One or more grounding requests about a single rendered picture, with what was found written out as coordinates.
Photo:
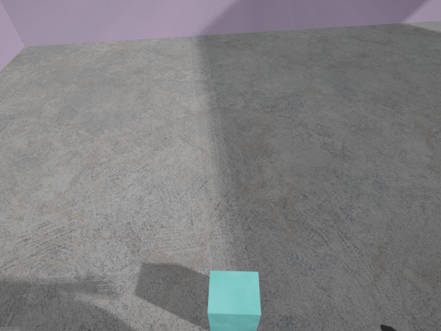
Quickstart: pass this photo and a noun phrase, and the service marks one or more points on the carton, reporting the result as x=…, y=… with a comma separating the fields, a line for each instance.
x=234, y=301

